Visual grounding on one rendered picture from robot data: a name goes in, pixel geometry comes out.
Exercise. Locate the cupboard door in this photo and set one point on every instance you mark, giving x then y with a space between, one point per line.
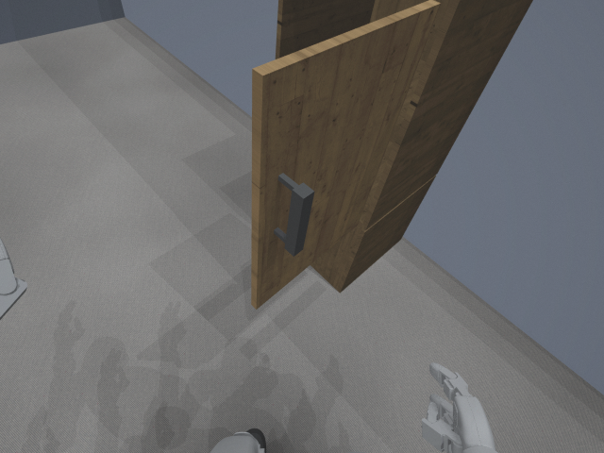
324 115

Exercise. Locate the robot left foot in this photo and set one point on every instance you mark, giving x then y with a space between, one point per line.
258 435

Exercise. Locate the robot left hand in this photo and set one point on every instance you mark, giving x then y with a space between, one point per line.
11 287

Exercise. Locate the left robot shin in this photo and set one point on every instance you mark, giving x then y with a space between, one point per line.
245 434

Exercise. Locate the handle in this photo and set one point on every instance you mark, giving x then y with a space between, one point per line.
299 215

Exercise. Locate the robot right hand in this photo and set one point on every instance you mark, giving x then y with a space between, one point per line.
465 423

